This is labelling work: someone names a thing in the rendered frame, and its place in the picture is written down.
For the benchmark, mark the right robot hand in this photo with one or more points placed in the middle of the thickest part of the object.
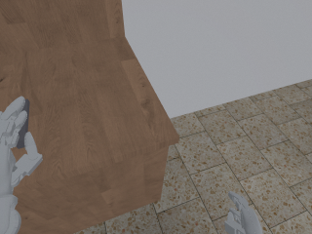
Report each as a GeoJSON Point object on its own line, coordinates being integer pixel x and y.
{"type": "Point", "coordinates": [247, 220]}

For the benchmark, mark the left robot forearm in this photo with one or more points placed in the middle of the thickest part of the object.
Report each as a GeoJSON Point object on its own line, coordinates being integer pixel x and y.
{"type": "Point", "coordinates": [10, 220]}

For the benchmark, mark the tap lever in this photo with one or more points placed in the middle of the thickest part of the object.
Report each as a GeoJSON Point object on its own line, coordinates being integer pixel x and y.
{"type": "Point", "coordinates": [24, 128]}

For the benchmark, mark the counter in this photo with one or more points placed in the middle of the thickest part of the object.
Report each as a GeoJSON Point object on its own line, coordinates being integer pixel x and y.
{"type": "Point", "coordinates": [103, 133]}

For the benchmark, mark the left robot hand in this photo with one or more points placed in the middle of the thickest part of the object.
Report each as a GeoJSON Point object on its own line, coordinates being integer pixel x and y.
{"type": "Point", "coordinates": [11, 121]}

